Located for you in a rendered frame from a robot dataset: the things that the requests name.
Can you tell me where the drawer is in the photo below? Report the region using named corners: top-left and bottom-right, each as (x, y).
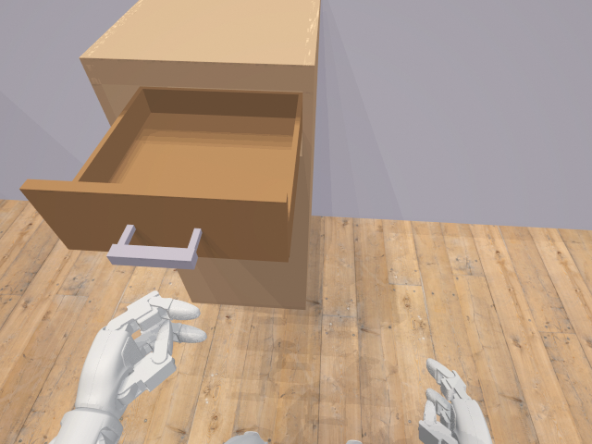
top-left (19, 86), bottom-right (302, 263)

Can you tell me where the cabinet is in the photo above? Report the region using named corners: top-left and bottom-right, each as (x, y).
top-left (79, 0), bottom-right (321, 310)

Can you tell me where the robot right hand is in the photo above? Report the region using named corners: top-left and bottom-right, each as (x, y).
top-left (419, 358), bottom-right (493, 444)

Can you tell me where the handle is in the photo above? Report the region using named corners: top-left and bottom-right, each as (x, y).
top-left (106, 225), bottom-right (202, 270)

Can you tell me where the robot left forearm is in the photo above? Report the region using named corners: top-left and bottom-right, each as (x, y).
top-left (49, 408), bottom-right (123, 444)

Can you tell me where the robot left hand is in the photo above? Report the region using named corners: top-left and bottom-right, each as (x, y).
top-left (75, 290), bottom-right (207, 420)

